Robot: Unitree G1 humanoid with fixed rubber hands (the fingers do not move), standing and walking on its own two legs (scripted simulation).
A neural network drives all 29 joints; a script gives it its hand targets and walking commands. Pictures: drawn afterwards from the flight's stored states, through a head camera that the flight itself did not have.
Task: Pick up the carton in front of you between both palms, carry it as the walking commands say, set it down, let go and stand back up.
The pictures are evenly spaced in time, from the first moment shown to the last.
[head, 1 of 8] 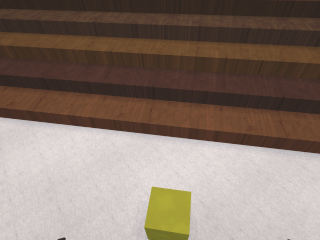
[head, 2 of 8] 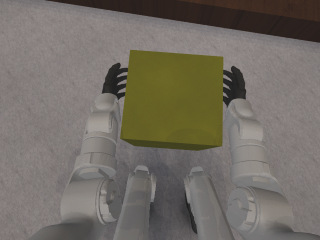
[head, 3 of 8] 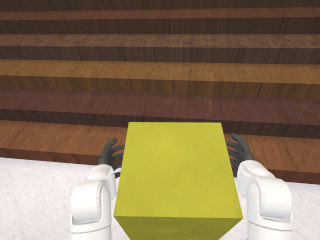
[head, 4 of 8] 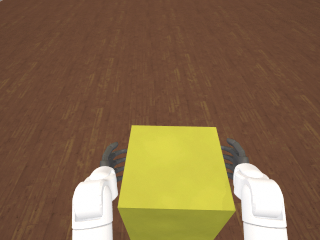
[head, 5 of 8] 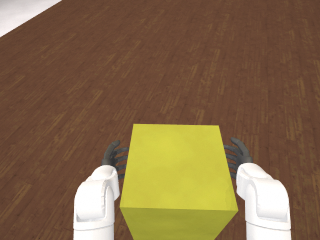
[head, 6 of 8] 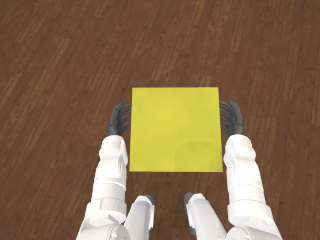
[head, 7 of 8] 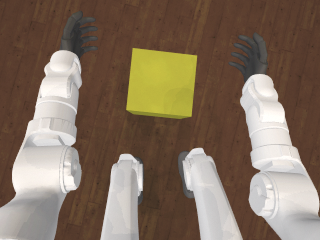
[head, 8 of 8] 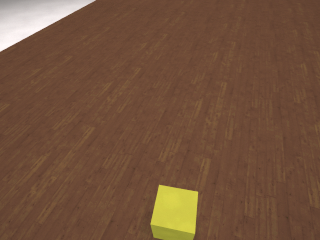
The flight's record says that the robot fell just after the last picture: no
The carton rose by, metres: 1.70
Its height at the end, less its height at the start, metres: +0.81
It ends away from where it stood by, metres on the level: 6.30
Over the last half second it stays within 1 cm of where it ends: yes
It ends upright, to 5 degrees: yes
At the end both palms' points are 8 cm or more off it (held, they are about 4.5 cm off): yes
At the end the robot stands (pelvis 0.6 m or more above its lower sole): yes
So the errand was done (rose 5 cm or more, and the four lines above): yes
